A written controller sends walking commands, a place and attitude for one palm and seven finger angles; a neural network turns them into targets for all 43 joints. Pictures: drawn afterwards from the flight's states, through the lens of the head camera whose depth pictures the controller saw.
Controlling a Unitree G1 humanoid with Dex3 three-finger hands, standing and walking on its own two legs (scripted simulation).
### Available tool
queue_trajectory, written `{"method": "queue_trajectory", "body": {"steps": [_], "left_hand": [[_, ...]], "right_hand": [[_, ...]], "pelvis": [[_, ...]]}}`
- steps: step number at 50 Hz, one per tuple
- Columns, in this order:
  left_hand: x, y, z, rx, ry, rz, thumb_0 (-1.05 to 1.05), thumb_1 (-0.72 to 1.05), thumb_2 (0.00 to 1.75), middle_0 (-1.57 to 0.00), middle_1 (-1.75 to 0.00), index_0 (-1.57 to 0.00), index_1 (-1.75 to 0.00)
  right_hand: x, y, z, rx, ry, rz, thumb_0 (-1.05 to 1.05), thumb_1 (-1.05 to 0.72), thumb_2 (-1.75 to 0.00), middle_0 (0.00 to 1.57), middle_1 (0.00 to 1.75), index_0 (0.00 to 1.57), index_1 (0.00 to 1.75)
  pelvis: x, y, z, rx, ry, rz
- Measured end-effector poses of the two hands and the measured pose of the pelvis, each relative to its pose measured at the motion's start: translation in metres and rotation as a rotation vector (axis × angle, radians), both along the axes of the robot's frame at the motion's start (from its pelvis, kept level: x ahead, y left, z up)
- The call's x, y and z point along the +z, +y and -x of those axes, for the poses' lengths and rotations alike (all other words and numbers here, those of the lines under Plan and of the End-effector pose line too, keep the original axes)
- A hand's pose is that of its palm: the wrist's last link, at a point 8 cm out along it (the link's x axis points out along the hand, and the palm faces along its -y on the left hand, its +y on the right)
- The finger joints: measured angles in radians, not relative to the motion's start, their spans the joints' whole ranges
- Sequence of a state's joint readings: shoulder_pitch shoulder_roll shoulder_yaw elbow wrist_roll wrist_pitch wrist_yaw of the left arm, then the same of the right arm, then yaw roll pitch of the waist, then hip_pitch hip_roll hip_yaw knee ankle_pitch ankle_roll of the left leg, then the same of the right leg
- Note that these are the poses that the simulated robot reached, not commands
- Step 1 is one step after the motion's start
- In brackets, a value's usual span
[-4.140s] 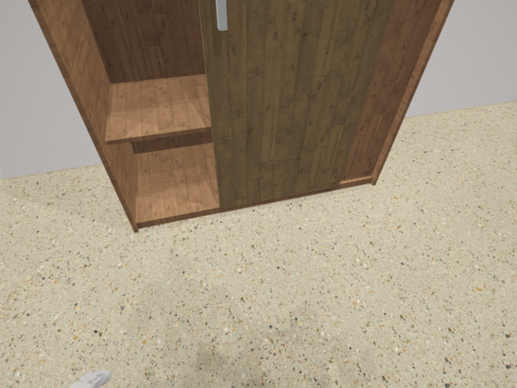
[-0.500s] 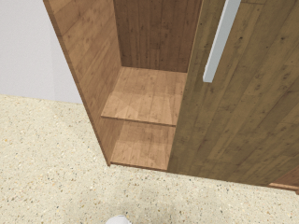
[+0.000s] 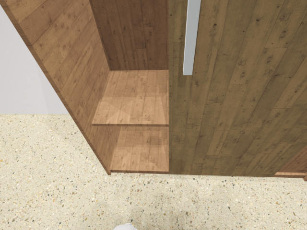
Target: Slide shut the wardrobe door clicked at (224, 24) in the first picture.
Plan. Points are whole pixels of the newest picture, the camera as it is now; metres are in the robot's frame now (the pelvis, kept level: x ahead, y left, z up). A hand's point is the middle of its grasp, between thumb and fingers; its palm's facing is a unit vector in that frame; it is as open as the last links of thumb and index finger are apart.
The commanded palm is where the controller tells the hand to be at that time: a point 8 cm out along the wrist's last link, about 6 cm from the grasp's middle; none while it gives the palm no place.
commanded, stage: come to a stop and stand still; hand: right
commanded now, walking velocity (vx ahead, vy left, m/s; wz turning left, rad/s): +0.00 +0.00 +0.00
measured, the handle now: (191, 19) +0.52 -0.08 +0.28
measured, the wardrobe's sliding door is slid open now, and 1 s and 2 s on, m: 0.40 0.40 0.40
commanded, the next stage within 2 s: look again from close up in 1.88 s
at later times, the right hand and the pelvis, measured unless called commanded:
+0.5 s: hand out of the picture -0.05 -0.18 -0.16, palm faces +0.00 +0.98 -0.20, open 7.3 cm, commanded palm none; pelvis -0.04 -0.01 +0.02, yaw +1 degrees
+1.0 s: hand out of the picture -0.09 -0.13 -0.16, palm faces +0.02 +0.99 -0.15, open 7.3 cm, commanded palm none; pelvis -0.05 +0.02 +0.01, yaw +1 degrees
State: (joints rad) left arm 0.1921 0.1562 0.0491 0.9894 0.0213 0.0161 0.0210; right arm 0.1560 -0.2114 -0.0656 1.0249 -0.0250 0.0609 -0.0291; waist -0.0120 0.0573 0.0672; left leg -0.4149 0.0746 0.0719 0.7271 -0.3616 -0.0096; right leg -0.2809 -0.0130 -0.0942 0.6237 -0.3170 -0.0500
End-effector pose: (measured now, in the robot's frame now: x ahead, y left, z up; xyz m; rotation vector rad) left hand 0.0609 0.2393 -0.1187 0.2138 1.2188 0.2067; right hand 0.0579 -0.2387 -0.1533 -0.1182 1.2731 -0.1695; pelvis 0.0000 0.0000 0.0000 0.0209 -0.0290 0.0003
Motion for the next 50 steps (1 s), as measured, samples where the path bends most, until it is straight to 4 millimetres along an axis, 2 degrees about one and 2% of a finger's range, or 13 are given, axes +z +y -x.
{"method": "queue_trajectory", "body": {"steps": [7,11,14,18,23,32,36,43,50], "left_hand": [[0.010,-0.026,0.017,-0.005,0.030,0.012,0.00,0.92,0.90,-0.20,-0.30,-0.20,-0.30],[0.006,-0.032,0.028,0.019,0.034,0.029,0.00,0.93,0.90,-0.20,-0.30,-0.20,-0.30],[0.000,-0.034,0.042,0.041,0.049,0.049,0.00,0.93,0.90,-0.20,-0.30,-0.20,-0.30],[-0.013,-0.033,0.068,0.064,0.091,0.084,0.00,0.93,0.90,-0.20,-0.30,-0.20,-0.30],[-0.019,-0.034,0.101,0.080,0.150,0.120,0.00,0.93,0.90,-0.20,-0.30,-0.20,-0.30],[-0.018,-0.034,0.155,0.116,0.237,0.145,0.00,0.92,0.90,-0.20,-0.30,-0.20,-0.30],[-0.017,-0.031,0.172,0.122,0.279,0.145,0.00,0.91,0.90,-0.20,-0.30,-0.20,-0.30],[-0.017,-0.025,0.182,0.124,0.315,0.146,0.00,0.91,0.90,-0.20,-0.30,-0.20,-0.30],[-0.018,-0.022,0.165,0.113,0.297,0.151,0.00,0.91,0.90,-0.20,-0.30,-0.20,-0.30]], "right_hand": [[0.012,-0.023,0.059,-0.023,0.116,0.008,0.00,-0.91,-0.90,0.20,0.30,0.20,0.30],[0.017,-0.025,0.090,-0.012,0.201,0.014,0.00,-0.91,-0.90,0.20,0.30,0.20,0.30],[0.019,-0.022,0.103,0.001,0.235,0.018,0.00,-0.91,-0.90,0.20,0.30,0.20,0.30],[0.021,-0.012,0.111,0.009,0.224,0.028,0.00,-0.91,-0.90,0.20,0.30,0.20,0.30],[0.028,0.006,0.114,0.023,0.183,0.019,0.00,-0.91,-0.90,0.20,0.30,0.20,0.30],[0.019,0.037,0.115,0.046,0.142,-0.027,0.00,-0.91,-0.90,0.20,0.30,0.20,0.30],[0.018,0.045,0.123,0.038,0.152,-0.037,0.00,-0.92,-0.90,0.20,0.30,0.20,0.30],[0.018,0.055,0.144,0.014,0.205,-0.040,0.00,-0.91,-0.90,0.20,0.30,0.20,0.30],[0.019,0.062,0.152,0.000,0.243,-0.042,0.00,-0.91,-0.90,0.20,0.30,0.20,0.30]], "pelvis": [[0.015,-0.017,0.009,0.010,0.033,0.004],[0.016,-0.022,0.013,0.020,0.040,0.015],[0.015,-0.023,0.018,0.025,0.038,0.025],[0.012,-0.020,0.025,0.030,0.032,0.048],[0.015,-0.016,0.034,0.023,0.010,0.030],[0.015,0.001,0.047,0.020,-0.010,0.030],[0.015,0.006,0.051,0.015,-0.004,0.028],[0.014,0.014,0.052,0.012,0.008,0.026],[0.013,0.020,0.045,0.012,0.012,0.026]]}}
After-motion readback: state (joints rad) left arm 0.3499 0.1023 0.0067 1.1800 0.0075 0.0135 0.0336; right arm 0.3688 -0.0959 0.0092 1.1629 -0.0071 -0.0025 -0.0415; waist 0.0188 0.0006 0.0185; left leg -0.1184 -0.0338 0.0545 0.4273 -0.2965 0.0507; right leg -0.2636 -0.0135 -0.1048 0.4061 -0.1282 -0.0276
